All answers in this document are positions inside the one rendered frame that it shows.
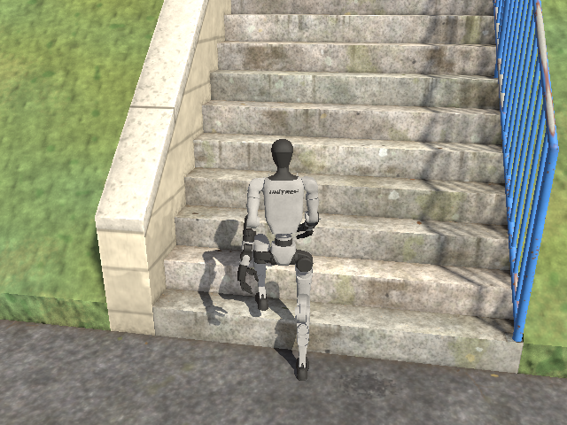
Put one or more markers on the stairs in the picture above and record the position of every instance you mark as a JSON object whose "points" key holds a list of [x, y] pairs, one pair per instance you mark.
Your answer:
{"points": [[393, 108]]}

